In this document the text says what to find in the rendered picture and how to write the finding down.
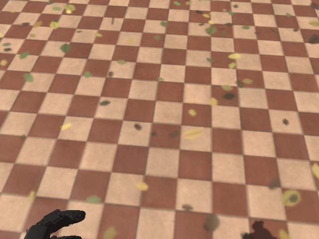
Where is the left robot hand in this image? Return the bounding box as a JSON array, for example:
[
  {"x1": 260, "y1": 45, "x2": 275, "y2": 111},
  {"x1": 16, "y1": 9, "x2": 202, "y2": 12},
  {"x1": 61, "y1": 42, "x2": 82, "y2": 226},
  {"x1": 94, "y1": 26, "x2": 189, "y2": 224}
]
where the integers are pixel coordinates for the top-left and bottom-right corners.
[{"x1": 24, "y1": 209, "x2": 86, "y2": 239}]

